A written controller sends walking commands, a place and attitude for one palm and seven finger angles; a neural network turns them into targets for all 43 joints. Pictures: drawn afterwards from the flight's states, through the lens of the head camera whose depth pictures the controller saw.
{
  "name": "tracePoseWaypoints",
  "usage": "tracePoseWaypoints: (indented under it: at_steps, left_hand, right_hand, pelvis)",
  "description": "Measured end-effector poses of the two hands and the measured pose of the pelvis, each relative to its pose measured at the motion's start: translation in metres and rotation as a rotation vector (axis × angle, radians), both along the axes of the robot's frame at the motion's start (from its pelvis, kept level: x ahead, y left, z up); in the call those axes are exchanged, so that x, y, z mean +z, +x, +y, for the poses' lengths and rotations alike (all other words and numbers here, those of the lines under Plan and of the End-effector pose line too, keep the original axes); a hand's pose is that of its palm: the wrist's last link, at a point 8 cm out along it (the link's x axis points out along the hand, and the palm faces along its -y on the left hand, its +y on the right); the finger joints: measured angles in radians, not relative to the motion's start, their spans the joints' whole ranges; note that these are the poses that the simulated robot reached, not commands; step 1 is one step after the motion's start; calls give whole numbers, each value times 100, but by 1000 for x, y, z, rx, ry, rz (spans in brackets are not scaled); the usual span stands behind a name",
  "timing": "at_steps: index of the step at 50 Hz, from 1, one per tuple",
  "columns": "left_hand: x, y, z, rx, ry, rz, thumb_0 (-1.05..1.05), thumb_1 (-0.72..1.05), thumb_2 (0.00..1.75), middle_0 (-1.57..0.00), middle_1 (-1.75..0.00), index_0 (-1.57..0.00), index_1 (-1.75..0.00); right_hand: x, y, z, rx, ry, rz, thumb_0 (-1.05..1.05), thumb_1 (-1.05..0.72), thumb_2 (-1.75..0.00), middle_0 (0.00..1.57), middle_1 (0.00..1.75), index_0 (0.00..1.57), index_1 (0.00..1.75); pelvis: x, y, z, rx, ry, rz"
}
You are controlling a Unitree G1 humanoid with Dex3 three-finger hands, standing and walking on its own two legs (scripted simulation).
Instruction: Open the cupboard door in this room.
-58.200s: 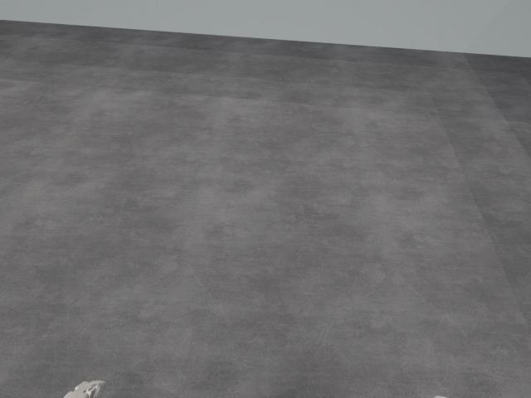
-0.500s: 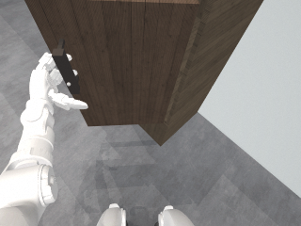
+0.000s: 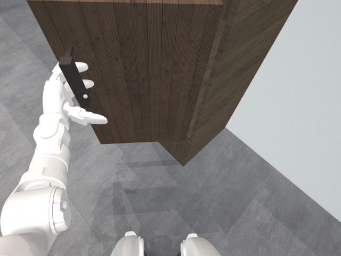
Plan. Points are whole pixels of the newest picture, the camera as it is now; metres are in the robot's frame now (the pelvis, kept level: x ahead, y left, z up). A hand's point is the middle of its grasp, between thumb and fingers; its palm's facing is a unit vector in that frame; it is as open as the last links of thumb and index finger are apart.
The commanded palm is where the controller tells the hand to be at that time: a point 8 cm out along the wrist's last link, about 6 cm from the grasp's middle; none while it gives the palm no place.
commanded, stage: slide the fingers in behind the handle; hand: left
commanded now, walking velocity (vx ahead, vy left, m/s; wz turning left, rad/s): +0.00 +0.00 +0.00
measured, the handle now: (78, 78) +0.53 +0.21 +0.07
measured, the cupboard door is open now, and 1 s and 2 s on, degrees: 51 52 92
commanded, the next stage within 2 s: close the thumb around the handle in 0.14 s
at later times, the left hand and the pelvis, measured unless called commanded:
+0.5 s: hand (83, 96) +0.47 +0.19 +0.07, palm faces +0.04 -1.00 +0.01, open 12.1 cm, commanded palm +0.44 +0.23 +0.07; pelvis +0.00 +0.00 +0.00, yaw +0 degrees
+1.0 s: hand (84, 98) +0.46 +0.18 +0.07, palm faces +0.04 -1.00 +0.00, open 6.2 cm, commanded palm +0.44 +0.23 +0.07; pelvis +0.00 +0.01 +0.00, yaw +0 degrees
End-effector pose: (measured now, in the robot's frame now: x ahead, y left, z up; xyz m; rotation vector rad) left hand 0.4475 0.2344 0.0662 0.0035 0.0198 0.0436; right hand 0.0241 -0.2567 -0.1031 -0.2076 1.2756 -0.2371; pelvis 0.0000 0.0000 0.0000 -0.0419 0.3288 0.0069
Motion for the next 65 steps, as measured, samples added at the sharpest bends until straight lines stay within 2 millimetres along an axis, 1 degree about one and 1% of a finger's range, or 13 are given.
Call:
tracePoseWaypoints:
  at_steps: [14,19,22,26,40,42,47,58,62,65]
  left_hand:
    - [-1,4,1,-8,-5,-5,-2,-50,30,-30,-120,-30,-120]
    - [-1,2,2,-6,-5,-6,-2,-42,33,-30,-121,-30,-121]
    - [0,0,3,-7,-8,-8,-2,-33,37,-31,-122,-31,-122]
    - [0,-2,5,-3,-11,-8,-1,-15,44,-32,-124,-33,-124]
    - [0,-6,5,6,-9,-12,0,59,76,-34,-130,-35,-130]
    - [0,-6,5,6,-8,-13,0,65,79,-33,-131,-34,-131]
    - [0,-7,1,-2,-7,-18,1,69,81,-31,-131,-31,-131]
    - [0,-8,0,0,-7,-16,1,69,81,-31,-132,-31,-132]
    - [0,-17,-1,-1,-6,-18,1,70,79,-30,-132,-31,-131]
    - [0,-28,-4,-9,-9,-21,1,70,77,-30,-132,-30,-131]
  right_hand:
    - [1,-2,-2,-4,-13,7,1,-91,-90,20,30,21,30]
    - [2,-1,-1,-4,-11,4,1,-91,-90,20,30,21,30]
    - [2,1,0,-1,-10,-1,1,-91,-90,20,30,21,30]
    - [3,5,1,2,-10,-11,1,-91,-90,20,30,21,30]
    - [2,9,5,9,-7,-24,1,-91,-90,20,30,21,30]
    - [1,8,6,11,-5,-22,1,-91,-90,20,30,21,30]
    - [1,8,6,9,-2,-20,1,-91,-90,20,30,21,30]
    - [2,6,4,5,-4,-22,1,-91,-90,20,30,21,30]
    - [4,8,4,-5,6,-36,1,-91,-90,20,30,21,30]
    - [7,14,4,-10,17,-57,1,-91,-90,20,30,21,30]
  pelvis:
    - [-1,0,1,-2,-1,8]
    - [0,1,1,-3,-1,5]
    - [1,2,2,-2,-2,2]
    - [1,1,2,-2,-3,-1]
    - [1,1,6,-1,-5,-4]
    - [1,1,6,1,-5,-5]
    - [1,1,6,-1,-4,-8]
    - [1,-1,4,-2,-2,-9]
    - [3,1,4,-11,1,-15]
    - [7,4,4,-17,5,-25]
